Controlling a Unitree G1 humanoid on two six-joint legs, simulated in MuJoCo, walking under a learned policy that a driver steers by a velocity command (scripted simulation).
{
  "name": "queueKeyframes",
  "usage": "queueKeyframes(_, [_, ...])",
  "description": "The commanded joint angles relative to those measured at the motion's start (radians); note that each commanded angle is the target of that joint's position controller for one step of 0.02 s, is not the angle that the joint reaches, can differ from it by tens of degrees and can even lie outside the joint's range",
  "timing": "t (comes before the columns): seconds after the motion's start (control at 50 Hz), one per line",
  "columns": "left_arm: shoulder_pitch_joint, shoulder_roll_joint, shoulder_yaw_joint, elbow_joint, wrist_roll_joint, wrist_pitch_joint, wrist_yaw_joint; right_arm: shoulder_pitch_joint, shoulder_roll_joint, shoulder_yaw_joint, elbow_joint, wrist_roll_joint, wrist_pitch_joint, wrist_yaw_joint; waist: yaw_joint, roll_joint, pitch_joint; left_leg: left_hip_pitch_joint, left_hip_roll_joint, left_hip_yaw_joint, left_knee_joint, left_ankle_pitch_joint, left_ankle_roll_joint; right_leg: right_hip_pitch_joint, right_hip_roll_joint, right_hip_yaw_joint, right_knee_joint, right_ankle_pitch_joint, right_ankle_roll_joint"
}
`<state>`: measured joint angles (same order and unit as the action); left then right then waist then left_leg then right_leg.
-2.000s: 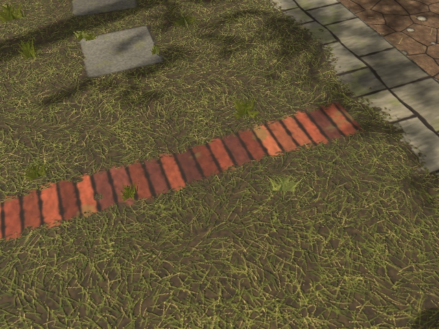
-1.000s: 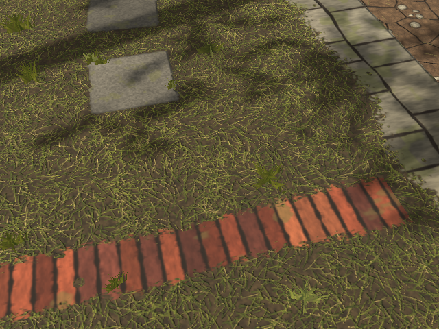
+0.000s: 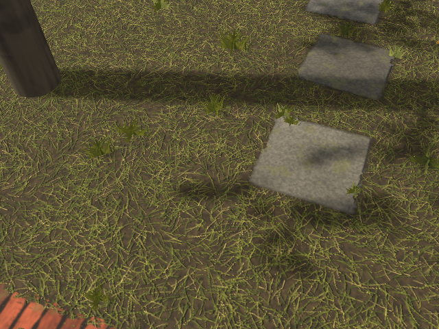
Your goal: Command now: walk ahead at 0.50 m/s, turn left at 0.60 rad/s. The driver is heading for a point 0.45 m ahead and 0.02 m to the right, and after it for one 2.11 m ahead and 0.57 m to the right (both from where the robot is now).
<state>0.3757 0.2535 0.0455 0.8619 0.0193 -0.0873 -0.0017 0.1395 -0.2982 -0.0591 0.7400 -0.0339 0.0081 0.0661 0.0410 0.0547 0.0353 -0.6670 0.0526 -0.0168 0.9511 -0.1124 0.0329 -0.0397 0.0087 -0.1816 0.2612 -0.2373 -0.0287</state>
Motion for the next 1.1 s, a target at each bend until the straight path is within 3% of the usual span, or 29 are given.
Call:
queueKeyframes(0.02, [-0.024,0.126,0.026,-0.05,-0.001,-0.015,0.003,-0.112,-0.005,0.014,-0.097,0.001,-0.016,0.016,-0.004,-0.143,0.037,0.022,0.01,0.052,-0.163,0.093,0.008,-0.029,-0.244,0.057,-0.11,0.354,-0.099])
queueKeyframes(0.08, [0.02,0.15,0.033,-0.026,-0.001,-0.004,0.011,-0.173,-0.011,0.016,-0.123,-0.005,-0.015,0.021,0.011,-0.138,0.053,0.054,-0.004,0.103,-0.27,0.036,0.043,0.048,-0.272,0.018,-0.078,0.433,-0.087])
queueKeyframes(0.12, [0.036,0.169,0.036,-0.012,0.001,0.01,0.017,-0.169,-0.021,0.012,-0.129,-0.012,-0.014,0.015,0.0,-0.144,0.038,0.109,-0.045,0.139,-0.317,-0.055,0.079,0.106,-0.283,-0.02,0.011,0.656,-0.075])
queueKeyframes(0.16, [0.042,0.202,0.042,-0.004,0.003,0.027,0.023,-0.061,-0.046,-0.002,-0.102,-0.016,-0.018,0.002,-0.053,-0.159,-0.041,0.256,-0.122,0.167,-0.351,-0.157,0.126,0.136,-0.285,-0.052,0.232,0.939,-0.067])
queueKeyframes(0.18, [0.032,0.209,0.042,-0.01,-0.002,0.037,0.024,0.085,-0.067,-0.018,-0.057,-0.022,-0.027,-0.009,-0.119,-0.133,-0.125,0.444,-0.157,0.159,-0.419,-0.134,0.157,0.072,-0.273,-0.073,0.438,0.906,-0.053])
queueKeyframes(0.2, [0.038,0.18,0.031,-0.034,0.002,0.037,0.021,0.256,-0.134,-0.044,-0.007,-0.033,-0.032,-0.027,-0.186,-0.038,-0.237,0.718,-0.041,-0.024,-0.471,-0.214,0.205,-0.135,-0.249,-0.077,0.725,0.613,-0.024])
queueKeyframes(0.22, [0.076,0.055,0.004,-0.108,-0.001,0.032,-0.004,0.226,-0.244,-0.068,-0.023,-0.016,-0.028,-0.042,-0.106,0.212,-0.316,1.014,0.276,-0.554,-0.537,-0.222,0.331,-0.586,-0.064,-0.039,1.065,-0.31,0.035])
queueKeyframes(0.24, [-0.04,0.145,0.022,-0.124,0.007,0.027,-0.002,0.282,-0.226,-0.065,-0.037,0.011,-0.02,-0.051,-0.176,0.05,-0.35,1.004,0.312,-0.705,-0.64,-0.125,0.346,-0.675,-0.034,0.162,1.153,-0.287,0.032])
queueKeyframes(0.26, [-0.1,0.133,0.019,-0.138,-0.01,0.019,-0.006,0.236,-0.189,-0.056,-0.007,0.014,-0.02,-0.063,-0.147,0.005,-0.205,0.904,0.281,-0.505,-0.641,0.02,0.321,-0.722,-0.09,0.185,1.123,-0.16,0.021])
queueKeyframes(0.28, [-0.079,0.113,0.008,-0.12,-0.016,0.01,-0.005,0.193,-0.128,-0.039,0.003,0.017,-0.029,-0.066,-0.101,-0.033,-0.121,0.763,0.241,-0.389,-0.652,0.173,0.283,-0.663,-0.119,0.181,1.031,-0.106,0.013])
queueKeyframes(0.32, [-0.006,0.1,0.005,-0.073,0.007,0.037,-0.01,0.119,-0.062,-0.013,0.008,0.019,-0.051,-0.067,-0.024,-0.039,-0.076,0.597,0.164,-0.228,-0.7,0.286,0.217,-0.519,-0.148,0.191,0.921,-0.085,0.018])
queueKeyframes(0.34, [0.02,0.095,0.006,-0.054,0.012,0.055,-0.016,0.119,-0.05,-0.007,0.015,0.018,-0.064,-0.063,-0.013,-0.027,-0.077,0.555,0.152,-0.188,-0.725,0.307,0.206,-0.472,-0.144,0.191,0.901,-0.077,0.019])
queueKeyframes(0.42, [-0.055,0.077,0.013,-0.056,0.001,0.076,-0.035,0.177,-0.078,-0.012,0.065,0.017,-0.092,-0.059,-0.026,-0.021,-0.004,0.545,0.127,-0.08,-0.811,0.265,0.164,-0.564,-0.123,0.213,0.816,0.052,0.015])
queueKeyframes(0.46, [-0.104,0.074,0.016,-0.065,-0.001,0.075,-0.032,0.195,-0.065,-0.005,0.083,0.016,-0.097,-0.063,-0.036,-0.023,0.034,0.565,0.12,-0.01,-0.801,0.455,0.13,-0.605,-0.092,0.229,0.746,0.11,0.019])
queueKeyframes(0.52, [-0.147,0.047,0.006,-0.073,0.001,0.066,-0.031,0.166,-0.048,0.007,0.091,0.022,-0.1,-0.072,-0.032,0.006,0.029,0.566,0.091,0.106,-0.761,0.645,0.087,-0.54,-0.06,0.171,0.578,0.216,0.016])
queueKeyframes(0.58, [-0.232,0.027,-0.008,-0.1,0.008,0.065,-0.036,0.209,-0.048,0.012,0.118,0.026,-0.093,-0.092,-0.073,0.014,0.021,0.634,0.097,0.145,-0.705,0.714,0.073,-0.503,-0.034,0.096,0.433,0.273,0.002])
queueKeyframes(0.62, [-0.209,0.035,-0.007,-0.101,0.015,0.064,-0.037,0.225,-0.064,0.009,0.132,0.024,-0.083,-0.105,-0.067,0.03,0.0,0.701,0.116,0.151,-0.617,0.829,0.064,-0.471,0.001,0.069,0.385,0.205,-0.021])
queueKeyframes(0.66, [-0.11,0.064,0.004,-0.079,0.02,0.06,-0.032,0.202,-0.091,-0.002,0.131,0.022,-0.072,-0.117,-0.027,0.053,-0.042,0.724,0.134,0.152,-0.459,0.973,0.056,-0.382,0.049,0.052,0.357,0.099,-0.059])
queueKeyframes(0.68, [-0.03,0.086,0.014,-0.059,0.023,0.053,-0.027,0.184,-0.102,-0.006,0.124,0.02,-0.067,-0.12,0.006,0.048,-0.08,0.712,0.134,0.151,-0.325,0.943,0.053,-0.303,0.065,0.067,0.307,0.091,-0.084])
queueKeyframes(0.7, [0.066,0.106,0.025,-0.037,0.031,0.039,-0.021,0.144,-0.114,-0.011,0.111,0.028,-0.062,-0.118,0.071,0.009,-0.12,0.653,0.098,0.176,-0.114,0.763,0.036,-0.178,0.051,0.104,0.164,0.248,-0.117])
queueKeyframes(0.72, [0.114,0.202,0.05,-0.041,0.027,0.033,-0.008,0.158,-0.077,-0.002,0.073,0.029,-0.067,-0.112,0.078,-0.133,-0.205,0.437,-0.003,0.201,0.209,0.206,0.005,0.036,-0.158,0.342,0.217,0.753,-0.194])
queueKeyframes(0.74, [0.073,0.291,0.076,-0.055,-0.001,0.048,-0.001,0.269,-0.004,0.012,0.044,0.045,-0.058,-0.102,-0.017,-0.315,-0.344,0.141,-0.191,0.085,0.514,-0.528,-0.035,0.265,-0.413,0.73,0.231,1.232,-0.423])
queueKeyframes(0.76, [0.035,0.252,0.077,-0.078,-0.045,0.062,-0.003,0.246,-0.044,0.013,0.064,0.003,-0.047,-0.098,0.011,-0.115,-0.364,0.124,-0.1,-0.055,0.521,-0.447,-0.034,0.187,-0.385,0.675,0.175,1.02,-0.427])
queueKeyframes(0.8, [-0.105,0.129,0.043,-0.103,-0.027,0.091,0.006,0.142,-0.061,0.005,0.045,0.007,-0.038,-0.096,-0.034,-0.019,-0.095,0.091,-0.038,-0.039,0.393,-0.359,-0.046,-0.1,-0.278,0.548,0.065,0.588,-0.339])
queueKeyframes(0.82, [-0.124,0.109,0.037,-0.105,-0.026,0.097,0.008,0.118,-0.063,0.003,0.03,-0.001,-0.024,-0.096,-0.048,-0.032,-0.048,0.113,-0.02,-0.039,0.309,-0.335,-0.055,-0.177,-0.226,0.505,0.039,0.513,-0.298])
queueKeyframes(0.84, [-0.131,0.109,0.037,-0.105,-0.019,0.099,0.009,0.141,-0.05,0.007,0.035,-0.008,-0.004,-0.095,-0.059,-0.059,-0.05,0.163,-0.026,-0.025,0.266,-0.308,-0.064,-0.231,-0.187,0.469,0.026,0.472,-0.274])
queueKeyframes(0.88, [-0.125,0.142,0.047,-0.104,-0.008,0.094,0.002,0.166,-0.024,0.013,0.035,-0.003,0.016,-0.095,-0.066,-0.085,-0.087,0.201,-0.04,-0.013,0.199,-0.282,-0.077,-0.255,-0.151,0.443,0.033,0.473,-0.253])
queueKeyframes(1.02, [-0.112,0.18,0.069,-0.124,-0.002,0.118,0.003,0.042,-0.043,0.008,-0.014,0.01,0.032,-0.105,-0.008,-0.164,-0.101,0.148,-0.04,-0.041,-0.03,-0.238,-0.096,-0.211,-0.118,0.565,0.0,0.002,-0.198])
queueKeyframes(1.1, [-0.114,0.185,0.077,-0.133,0.007,0.128,0.001,0.019,-0.044,0.01,-0.031,0.022,0.018,-0.111,0.005,-0.18,-0.091,0.191,-0.07,-0.051,-0.143,-0.272,-0.08,-0.193,-0.121,0.64,0.024,0.006,-0.19])
